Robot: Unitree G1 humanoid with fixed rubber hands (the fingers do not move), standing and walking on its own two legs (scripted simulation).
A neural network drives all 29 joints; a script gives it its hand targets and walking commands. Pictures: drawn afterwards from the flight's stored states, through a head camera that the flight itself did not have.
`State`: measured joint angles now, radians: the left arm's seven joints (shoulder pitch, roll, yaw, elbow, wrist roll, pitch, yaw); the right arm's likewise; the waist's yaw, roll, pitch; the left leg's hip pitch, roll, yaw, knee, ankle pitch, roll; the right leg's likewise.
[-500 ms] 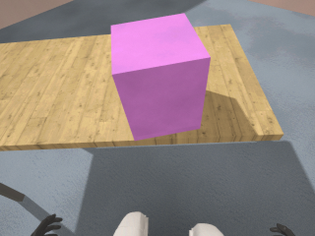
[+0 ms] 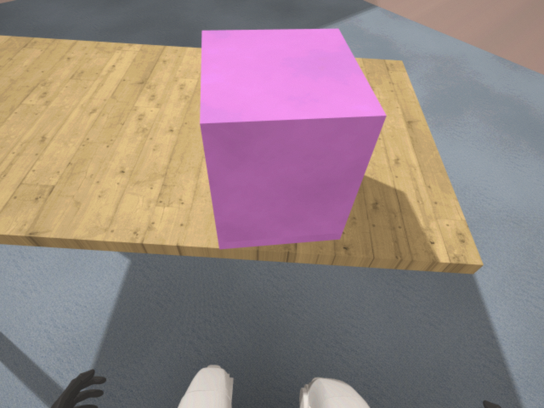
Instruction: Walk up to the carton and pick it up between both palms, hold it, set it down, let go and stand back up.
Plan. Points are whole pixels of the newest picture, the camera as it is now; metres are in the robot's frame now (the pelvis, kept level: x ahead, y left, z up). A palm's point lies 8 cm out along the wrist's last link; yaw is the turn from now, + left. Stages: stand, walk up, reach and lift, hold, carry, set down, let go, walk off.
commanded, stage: walk up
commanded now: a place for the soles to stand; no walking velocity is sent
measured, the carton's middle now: (276, 143) +0.45 +0.02 +0.13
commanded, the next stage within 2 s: none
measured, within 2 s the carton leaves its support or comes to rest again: neither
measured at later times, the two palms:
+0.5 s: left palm out of the picture +0.10 +0.30 -0.08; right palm out of the picture +0.10 -0.32 -0.07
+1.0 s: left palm out of the picture +0.11 +0.29 -0.07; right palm (510, 404) +0.13 -0.33 -0.07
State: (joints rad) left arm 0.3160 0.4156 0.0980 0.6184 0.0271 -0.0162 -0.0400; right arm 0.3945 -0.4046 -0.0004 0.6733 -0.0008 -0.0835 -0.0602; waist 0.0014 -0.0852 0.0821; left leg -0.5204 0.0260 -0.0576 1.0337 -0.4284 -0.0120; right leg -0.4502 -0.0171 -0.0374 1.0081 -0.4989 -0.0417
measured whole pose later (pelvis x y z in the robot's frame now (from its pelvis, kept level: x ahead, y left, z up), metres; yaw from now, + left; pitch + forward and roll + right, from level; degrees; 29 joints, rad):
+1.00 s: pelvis +0.03 -0.03 +0.00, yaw +2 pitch -2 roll +1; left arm 0.32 0.42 0.08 0.62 0.03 -0.04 -0.04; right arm 0.32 -0.41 0.00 0.67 0.00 -0.08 -0.06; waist 0.00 -0.03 0.07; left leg -0.51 0.03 -0.05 1.00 -0.46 -0.02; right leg -0.44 -0.02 -0.03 1.01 -0.53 -0.03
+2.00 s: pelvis +0.00 +0.01 +0.00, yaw +1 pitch -5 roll -1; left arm 0.30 0.42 0.07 0.64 0.02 -0.05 0.02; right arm 0.25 -0.41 0.00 0.67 0.00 -0.01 0.00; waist 0.00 0.01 0.07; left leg -0.51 0.02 -0.01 1.00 -0.42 -0.01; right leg -0.44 -0.03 0.01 1.01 -0.49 -0.01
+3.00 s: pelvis +0.00 -0.01 +0.02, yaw +1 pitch -1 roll +1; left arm 0.13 0.36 0.01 0.47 0.02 0.20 0.04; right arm 0.18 -0.40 -0.07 0.76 0.00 -0.27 0.08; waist 0.00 -0.01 0.06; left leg -0.47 0.02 0.01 0.78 -0.30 -0.01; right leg -0.45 -0.03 0.03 0.84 -0.38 0.02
